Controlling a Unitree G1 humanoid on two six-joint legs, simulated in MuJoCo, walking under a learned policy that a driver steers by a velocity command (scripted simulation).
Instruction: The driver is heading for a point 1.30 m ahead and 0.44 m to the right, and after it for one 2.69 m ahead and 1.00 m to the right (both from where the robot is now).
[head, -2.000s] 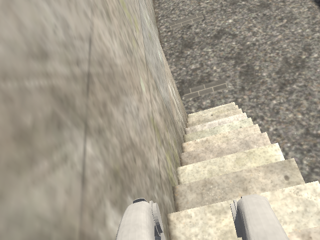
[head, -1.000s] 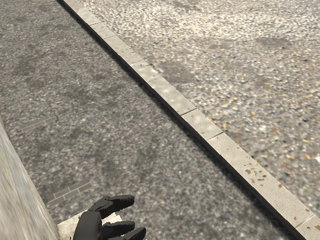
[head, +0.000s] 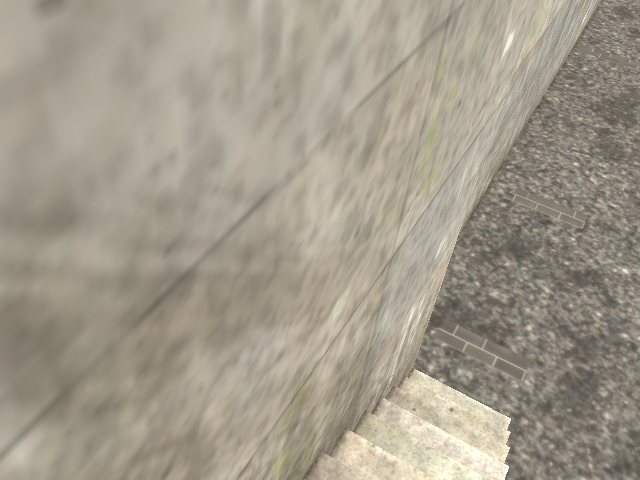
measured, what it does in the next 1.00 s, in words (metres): goes down, turning right: left foot 0.21 m higher, then left foot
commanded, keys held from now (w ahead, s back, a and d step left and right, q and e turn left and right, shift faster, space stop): e+shift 0.70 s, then shift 0.22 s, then q+shift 0.04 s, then w+q+shift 0.04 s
